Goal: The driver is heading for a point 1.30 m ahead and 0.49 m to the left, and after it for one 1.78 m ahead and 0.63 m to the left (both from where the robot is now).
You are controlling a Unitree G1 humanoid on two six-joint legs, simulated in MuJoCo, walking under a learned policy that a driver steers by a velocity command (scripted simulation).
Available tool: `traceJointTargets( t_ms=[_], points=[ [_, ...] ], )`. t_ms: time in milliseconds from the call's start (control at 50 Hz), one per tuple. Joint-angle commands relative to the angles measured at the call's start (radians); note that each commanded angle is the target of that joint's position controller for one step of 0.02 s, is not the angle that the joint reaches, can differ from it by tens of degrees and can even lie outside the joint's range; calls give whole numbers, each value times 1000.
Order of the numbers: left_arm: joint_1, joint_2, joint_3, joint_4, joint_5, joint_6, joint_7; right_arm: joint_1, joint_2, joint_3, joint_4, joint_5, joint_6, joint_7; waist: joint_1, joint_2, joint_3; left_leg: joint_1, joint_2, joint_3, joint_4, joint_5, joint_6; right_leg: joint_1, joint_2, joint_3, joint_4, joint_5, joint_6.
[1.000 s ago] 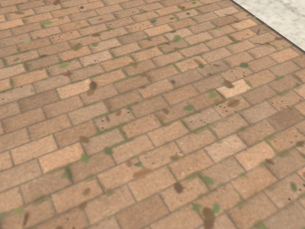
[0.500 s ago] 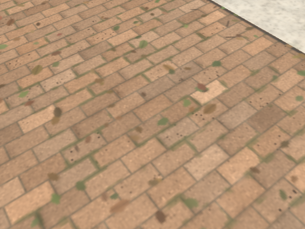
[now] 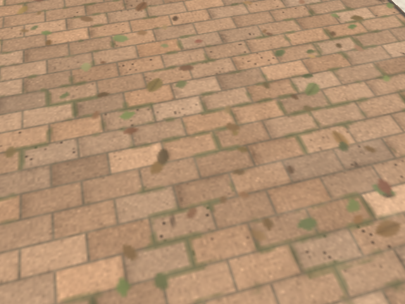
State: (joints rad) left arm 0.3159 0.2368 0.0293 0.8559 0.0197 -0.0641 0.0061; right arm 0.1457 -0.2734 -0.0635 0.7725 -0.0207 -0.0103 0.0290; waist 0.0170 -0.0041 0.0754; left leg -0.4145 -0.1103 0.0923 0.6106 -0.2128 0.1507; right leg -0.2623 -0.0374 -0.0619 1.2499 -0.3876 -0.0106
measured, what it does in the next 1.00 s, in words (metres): walks ahead, turning left: right foot, then left foot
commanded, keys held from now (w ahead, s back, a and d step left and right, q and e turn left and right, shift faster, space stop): w+q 0.54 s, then q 0.46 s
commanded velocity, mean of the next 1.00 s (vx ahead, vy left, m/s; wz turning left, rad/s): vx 0.37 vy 0.00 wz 0.59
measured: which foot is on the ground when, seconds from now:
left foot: down 0.00-0.44, up 0.46-0.88, down 0.90-1.00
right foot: up 0.00-0.42, down 0.44-0.92, up 0.94-1.00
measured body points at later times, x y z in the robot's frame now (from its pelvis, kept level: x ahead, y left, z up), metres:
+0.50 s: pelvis +0.29 -0.03 +0.01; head +0.32 -0.03 +0.45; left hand +0.42 +0.25 -0.07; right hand +0.37 -0.31 -0.12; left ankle +0.10 +0.03 -0.66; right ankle +0.40 -0.11 -0.72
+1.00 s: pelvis +0.45 +0.04 +0.00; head +0.48 +0.08 +0.45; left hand +0.36 +0.31 -0.13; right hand +0.73 -0.08 -0.09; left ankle +0.48 +0.14 -0.72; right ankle +0.44 -0.11 -0.64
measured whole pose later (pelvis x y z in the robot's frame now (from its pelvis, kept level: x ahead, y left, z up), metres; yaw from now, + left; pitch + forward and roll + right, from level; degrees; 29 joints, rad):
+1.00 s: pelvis +0.45 +0.04 +0.00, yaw +35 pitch +1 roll -1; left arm 0.24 0.27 0.04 0.77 0.02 0.02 0.02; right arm 0.14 -0.26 -0.05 0.67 -0.01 0.01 0.02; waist 0.02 -0.02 0.10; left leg -0.44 -0.08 0.02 0.59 -0.17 0.11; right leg -0.38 -0.04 -0.06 1.15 -0.53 0.03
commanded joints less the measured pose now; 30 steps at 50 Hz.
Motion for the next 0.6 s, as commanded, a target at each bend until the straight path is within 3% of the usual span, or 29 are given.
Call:
traceJointTargets(
  t_ms=[20,60,120,220,320,360,400,420,440,460,480,500,520,560,600],
  points=[
    [-48,124,22,-123,10,-29,-4,145,-136,-43,1,16,-10,-25,-25,-50,-73,348,321,-488,-356,226,175,-387,-67,113,16,70,5],
    [-9,111,19,-114,33,10,-9,125,-112,-32,-5,20,-31,-23,11,-24,-87,262,265,-406,-374,335,160,-300,-74,105,-55,69,31],
    [-64,91,13,-139,33,35,-18,165,-146,-39,8,20,-47,-19,7,1,-69,214,219,-359,-399,340,145,-326,-73,73,-178,139,60],
    [-270,93,7,-204,24,34,-23,267,-150,-43,25,21,-44,-21,-74,54,-38,291,191,-380,-390,298,91,-412,-51,71,-433,335,76],
    [-399,101,-2,-254,12,16,-30,332,-164,-46,29,7,-39,-32,-121,73,-38,394,215,-435,-306,421,78,-393,4,72,-597,349,57],
    [-364,121,2,-255,9,7,-28,301,-179,-49,16,3,-40,-40,-89,87,-43,386,230,-468,-268,446,50,-288,20,90,-671,309,35],
    [-203,162,19,-208,5,-3,-15,237,-199,-53,-2,1,-45,-38,-8,90,-95,317,207,-472,-147,563,8,-35,66,78,-732,229,2],
    [-70,192,33,-175,12,-17,-2,223,-190,-49,-2,10,-52,-29,65,34,-165,262,143,-422,38,553,-18,156,38,96,-796,246,-26],
    [92,265,50,-168,35,-24,17,235,-114,-27,-30,22,-61,-21,118,-76,-320,149,81,-342,316,298,-41,385,-188,319,-834,9,-74],
    [73,347,68,-176,47,-10,20,360,-35,-11,-60,46,-57,-22,32,-313,-406,-150,-67,-230,558,-363,-74,570,-432,793,-958,-74,-189],
    [13,264,62,-179,29,3,15,338,-126,-18,-26,9,-39,-33,16,-163,-303,-247,34,-224,653,-297,-65,458,-405,840,-982,-214,-200],
    [-48,173,40,-189,20,4,11,263,-141,-24,-24,-1,-33,-25,12,-54,-172,-237,74,-214,642,-193,-67,320,-352,663,-997,-176,-174],
    [-82,131,28,-181,19,2,7,223,-125,-21,-30,0,-30,-15,-1,-25,-108,-212,105,-200,601,-135,-76,228,-296,508,-1012,-18,-151],
    [-70,112,21,-156,13,-11,9,213,-104,-20,-29,-14,-9,3,-20,-98,-60,-165,136,-179,559,-109,-97,140,-228,306,-1029,268,-121],
    [-41,116,23,-135,1,-33,0,213,-85,-18,-35,-13,10,7,-37,-98,-74,-149,123,-160,562,-113,-113,135,-229,198,-994,683,-137]
  ],
)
